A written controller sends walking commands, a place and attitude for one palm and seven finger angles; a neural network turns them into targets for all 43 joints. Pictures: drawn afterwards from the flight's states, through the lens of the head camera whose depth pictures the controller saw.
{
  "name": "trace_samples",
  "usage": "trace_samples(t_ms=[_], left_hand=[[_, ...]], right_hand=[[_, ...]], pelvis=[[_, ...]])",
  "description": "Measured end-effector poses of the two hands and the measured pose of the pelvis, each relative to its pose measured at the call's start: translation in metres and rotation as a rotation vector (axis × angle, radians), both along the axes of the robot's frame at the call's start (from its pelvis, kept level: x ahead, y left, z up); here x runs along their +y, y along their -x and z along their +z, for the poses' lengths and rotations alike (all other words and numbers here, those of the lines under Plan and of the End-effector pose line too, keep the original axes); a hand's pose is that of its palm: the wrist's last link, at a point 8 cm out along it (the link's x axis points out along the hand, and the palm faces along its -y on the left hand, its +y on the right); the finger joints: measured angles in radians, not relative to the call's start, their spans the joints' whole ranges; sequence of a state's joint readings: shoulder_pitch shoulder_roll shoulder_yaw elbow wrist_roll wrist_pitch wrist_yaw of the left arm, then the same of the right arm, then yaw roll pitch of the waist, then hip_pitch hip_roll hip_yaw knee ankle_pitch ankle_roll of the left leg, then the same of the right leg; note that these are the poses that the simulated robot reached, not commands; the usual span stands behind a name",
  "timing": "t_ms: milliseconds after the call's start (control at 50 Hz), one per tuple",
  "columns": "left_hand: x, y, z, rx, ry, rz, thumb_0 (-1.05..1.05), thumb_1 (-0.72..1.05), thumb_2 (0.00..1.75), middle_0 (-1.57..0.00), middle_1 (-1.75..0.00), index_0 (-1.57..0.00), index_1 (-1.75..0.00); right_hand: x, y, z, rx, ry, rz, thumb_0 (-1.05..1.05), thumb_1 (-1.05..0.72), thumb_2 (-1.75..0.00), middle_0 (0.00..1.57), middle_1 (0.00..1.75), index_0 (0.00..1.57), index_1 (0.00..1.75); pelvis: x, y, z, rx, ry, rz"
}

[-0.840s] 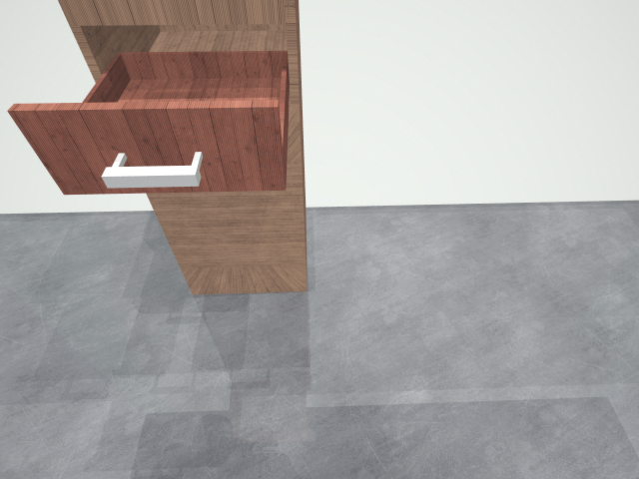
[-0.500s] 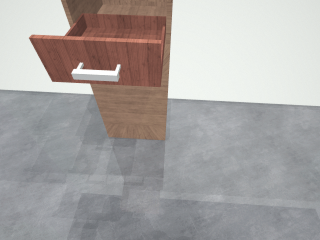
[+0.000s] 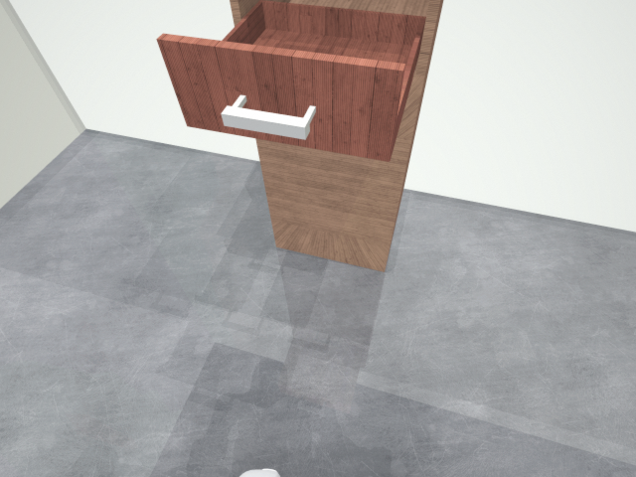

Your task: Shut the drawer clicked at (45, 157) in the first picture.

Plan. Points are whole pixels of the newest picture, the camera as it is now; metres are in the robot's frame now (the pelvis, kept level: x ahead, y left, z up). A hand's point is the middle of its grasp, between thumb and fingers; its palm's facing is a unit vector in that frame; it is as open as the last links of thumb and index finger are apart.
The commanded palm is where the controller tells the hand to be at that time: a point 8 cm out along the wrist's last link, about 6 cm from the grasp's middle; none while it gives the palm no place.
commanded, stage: stand and wait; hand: left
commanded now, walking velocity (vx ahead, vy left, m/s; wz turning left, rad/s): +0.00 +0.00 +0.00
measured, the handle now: (270, 114) +0.61 +0.11 +0.11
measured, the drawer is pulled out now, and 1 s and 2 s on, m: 0.30 0.30 0.30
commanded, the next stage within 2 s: look at it before walking up in 0.46 s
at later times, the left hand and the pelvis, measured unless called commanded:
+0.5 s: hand out of the picture +0.04 +0.17 -0.16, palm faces +0.02 -0.98 -0.20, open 7.4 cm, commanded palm none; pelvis +0.02 -0.02 +0.01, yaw +0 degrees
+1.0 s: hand out of the picture +0.04 +0.17 -0.16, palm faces +0.01 -0.98 -0.20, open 7.4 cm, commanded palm none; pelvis +0.01 -0.01 +0.01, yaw -1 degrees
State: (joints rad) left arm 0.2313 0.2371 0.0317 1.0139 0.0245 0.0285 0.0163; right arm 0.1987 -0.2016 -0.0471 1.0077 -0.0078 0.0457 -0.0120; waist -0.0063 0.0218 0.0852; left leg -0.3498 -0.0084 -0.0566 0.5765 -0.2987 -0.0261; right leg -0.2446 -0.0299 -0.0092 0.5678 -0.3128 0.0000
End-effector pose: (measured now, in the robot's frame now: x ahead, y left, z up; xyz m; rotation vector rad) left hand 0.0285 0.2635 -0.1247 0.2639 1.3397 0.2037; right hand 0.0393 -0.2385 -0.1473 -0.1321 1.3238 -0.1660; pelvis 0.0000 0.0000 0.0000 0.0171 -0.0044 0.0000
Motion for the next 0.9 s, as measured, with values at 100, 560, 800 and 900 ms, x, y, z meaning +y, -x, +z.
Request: trace_samples(t_ms=[100,560,800,900], left_hand=[[-0.023,0.014,-0.003,0.037,0.048,0.034,0.01,0.91,0.9,-0.2,-0.3,-0.2,-0.3],[-0.046,-0.01,-0.006,0.0,0.093,0.02,0.01,0.91,0.9,-0.2,-0.3,-0.2,-0.3],[-0.04,-0.013,-0.004,-0.003,0.083,0.013,0.01,0.91,0.9,-0.2,-0.3,-0.2,-0.3],[-0.041,-0.01,-0.005,0.002,0.092,0.016,0.01,0.91,0.9,-0.2,-0.3,-0.2,-0.3]], right_hand=[[-0.01,-0.013,0.004,-0.018,0.009,0.011,0.01,-0.9,-0.89,0.2,0.3,0.2,0.3],[-0.005,0.017,0.013,0.066,0.008,-0.022,0.01,-0.9,-0.89,0.19,0.3,0.19,0.3],[0.001,0.04,0.012,0.112,0.002,-0.042,0.01,-0.9,-0.89,0.19,0.3,0.19,0.3],[0.003,0.042,0.013,0.111,0.004,-0.042,0.01,-0.9,-0.89,0.19,0.3,0.19,0.3]], pelvis=[[-0.004,-0.009,0.003,-0.008,0.009,0.013],[-0.018,-0.017,0.012,-0.022,0.019,-0.006],[-0.015,-0.017,0.012,-0.024,0.018,-0.013],[-0.013,-0.016,0.012,-0.026,0.018,-0.014]])
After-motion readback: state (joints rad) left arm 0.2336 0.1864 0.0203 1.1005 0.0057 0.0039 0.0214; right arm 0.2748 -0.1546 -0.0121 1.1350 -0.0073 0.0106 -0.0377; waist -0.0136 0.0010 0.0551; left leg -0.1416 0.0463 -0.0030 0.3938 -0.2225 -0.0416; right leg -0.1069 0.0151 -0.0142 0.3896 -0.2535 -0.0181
